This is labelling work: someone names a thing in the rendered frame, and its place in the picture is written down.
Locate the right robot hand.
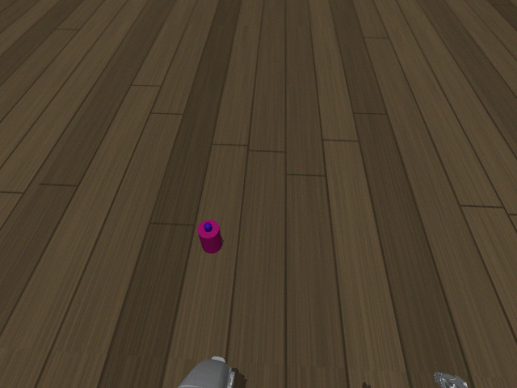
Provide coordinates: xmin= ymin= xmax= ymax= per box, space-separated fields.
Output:
xmin=433 ymin=372 xmax=468 ymax=388

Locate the bottle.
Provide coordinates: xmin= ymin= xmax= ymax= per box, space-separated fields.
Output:
xmin=198 ymin=220 xmax=222 ymax=254

